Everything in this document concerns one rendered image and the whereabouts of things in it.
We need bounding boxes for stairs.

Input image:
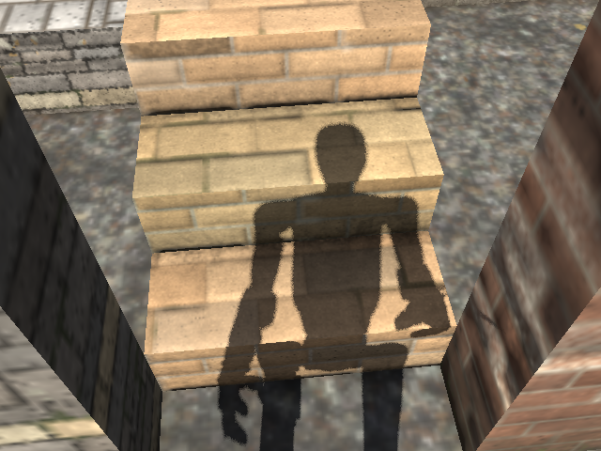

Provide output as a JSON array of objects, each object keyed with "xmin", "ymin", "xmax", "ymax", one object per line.
[{"xmin": 120, "ymin": 0, "xmax": 457, "ymax": 392}]

